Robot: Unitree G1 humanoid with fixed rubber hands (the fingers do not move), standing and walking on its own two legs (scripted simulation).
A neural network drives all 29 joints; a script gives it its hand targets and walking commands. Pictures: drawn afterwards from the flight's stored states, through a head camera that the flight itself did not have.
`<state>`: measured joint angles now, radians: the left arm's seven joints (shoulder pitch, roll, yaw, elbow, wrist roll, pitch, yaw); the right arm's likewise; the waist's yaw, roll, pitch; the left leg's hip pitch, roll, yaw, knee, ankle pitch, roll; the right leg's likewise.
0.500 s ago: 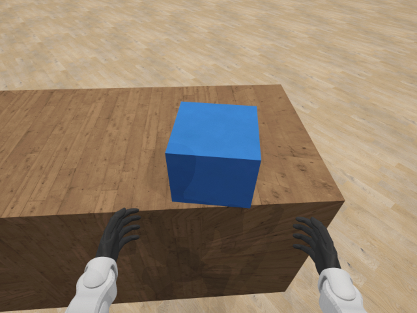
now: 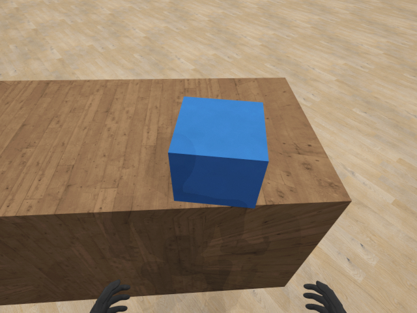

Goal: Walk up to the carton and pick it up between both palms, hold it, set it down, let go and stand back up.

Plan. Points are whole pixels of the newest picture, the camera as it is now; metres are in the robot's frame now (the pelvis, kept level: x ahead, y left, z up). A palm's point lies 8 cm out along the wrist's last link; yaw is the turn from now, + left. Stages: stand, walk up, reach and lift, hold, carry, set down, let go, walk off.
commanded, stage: set down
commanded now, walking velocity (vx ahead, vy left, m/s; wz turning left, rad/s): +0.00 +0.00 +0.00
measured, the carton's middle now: (218, 151) +0.50 +0.00 +0.02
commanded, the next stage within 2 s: let go in 0.42 s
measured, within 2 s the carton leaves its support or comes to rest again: neither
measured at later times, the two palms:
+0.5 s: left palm out of the picture +0.15 +0.21 -0.08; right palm out of the picture +0.14 -0.24 -0.08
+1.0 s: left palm out of the picture +0.14 +0.22 -0.08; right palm out of the picture +0.13 -0.23 -0.08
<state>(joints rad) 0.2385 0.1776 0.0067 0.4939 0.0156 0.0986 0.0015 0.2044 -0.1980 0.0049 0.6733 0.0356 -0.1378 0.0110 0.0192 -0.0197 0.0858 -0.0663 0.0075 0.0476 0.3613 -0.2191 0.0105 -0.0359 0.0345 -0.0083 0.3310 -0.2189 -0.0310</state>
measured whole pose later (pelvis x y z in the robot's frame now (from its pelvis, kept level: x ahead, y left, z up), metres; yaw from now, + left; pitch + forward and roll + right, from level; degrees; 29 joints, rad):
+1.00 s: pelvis -0.02 -0.01 +0.00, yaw +0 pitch -3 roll +0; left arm 0.19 0.22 -0.01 0.53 0.02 0.10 0.04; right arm 0.20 -0.17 -0.03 0.68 -0.01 -0.15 0.04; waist -0.01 -0.03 0.07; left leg -0.13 0.01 0.05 0.41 -0.22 0.00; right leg -0.12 0.04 -0.02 0.41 -0.23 -0.04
